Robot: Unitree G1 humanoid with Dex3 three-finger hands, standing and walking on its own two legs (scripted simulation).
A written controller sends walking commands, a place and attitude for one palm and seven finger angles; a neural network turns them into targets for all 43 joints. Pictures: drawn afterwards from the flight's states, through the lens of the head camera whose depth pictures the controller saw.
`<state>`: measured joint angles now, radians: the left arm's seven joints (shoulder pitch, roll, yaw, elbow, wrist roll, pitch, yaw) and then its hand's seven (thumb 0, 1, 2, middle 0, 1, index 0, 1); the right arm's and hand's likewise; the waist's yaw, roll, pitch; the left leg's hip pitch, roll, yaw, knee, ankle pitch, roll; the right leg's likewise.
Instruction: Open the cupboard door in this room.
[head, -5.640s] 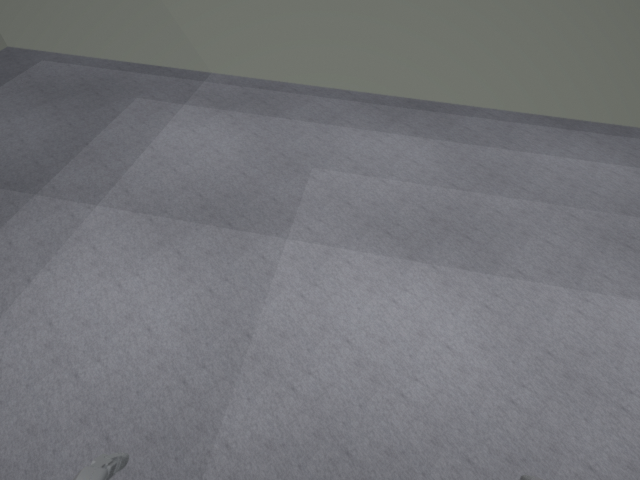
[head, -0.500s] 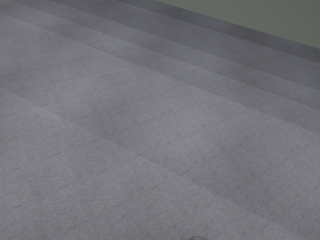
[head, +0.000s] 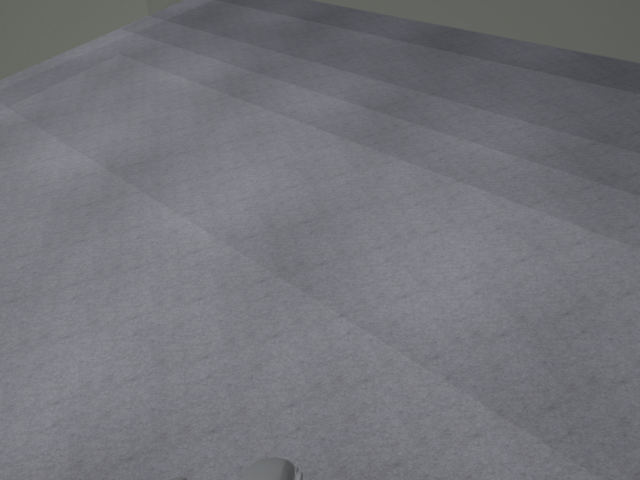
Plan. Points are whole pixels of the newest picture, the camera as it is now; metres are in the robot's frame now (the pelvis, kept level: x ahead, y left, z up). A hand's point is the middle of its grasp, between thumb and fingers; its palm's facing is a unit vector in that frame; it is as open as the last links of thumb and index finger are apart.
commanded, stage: turn or walk to find it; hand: left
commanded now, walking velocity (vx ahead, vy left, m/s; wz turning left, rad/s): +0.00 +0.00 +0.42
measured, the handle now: out of the picture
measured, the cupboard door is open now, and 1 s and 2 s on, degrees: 0 0 0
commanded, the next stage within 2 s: none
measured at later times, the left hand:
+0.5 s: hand out of the picture -0.03 +0.26 -0.17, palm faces +0.28 -0.93 -0.25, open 7.4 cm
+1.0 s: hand out of the picture -0.06 +0.17 -0.15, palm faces +0.45 -0.85 -0.27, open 7.4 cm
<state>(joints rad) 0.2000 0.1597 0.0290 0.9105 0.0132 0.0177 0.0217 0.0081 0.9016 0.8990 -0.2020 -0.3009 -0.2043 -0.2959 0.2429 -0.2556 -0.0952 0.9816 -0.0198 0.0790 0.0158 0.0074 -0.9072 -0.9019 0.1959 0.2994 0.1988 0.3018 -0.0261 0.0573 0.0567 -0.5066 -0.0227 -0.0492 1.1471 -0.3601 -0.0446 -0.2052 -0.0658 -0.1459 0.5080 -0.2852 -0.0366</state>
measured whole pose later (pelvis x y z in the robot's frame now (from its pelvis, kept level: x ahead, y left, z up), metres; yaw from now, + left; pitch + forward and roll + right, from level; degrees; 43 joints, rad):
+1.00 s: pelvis -0.04 -0.03 +0.00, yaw +27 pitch -1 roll +2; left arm 0.23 0.15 0.03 0.93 0.02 0.01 0.02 0.01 0.90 0.90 -0.20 -0.30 -0.20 -0.30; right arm 0.25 -0.26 -0.09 1.00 -0.02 0.09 0.02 0.01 -0.91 -0.90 0.19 0.30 0.20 0.30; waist -0.02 0.04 0.06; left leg -0.46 0.03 -0.04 1.12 -0.35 -0.07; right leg -0.21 -0.09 -0.21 0.49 -0.25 -0.04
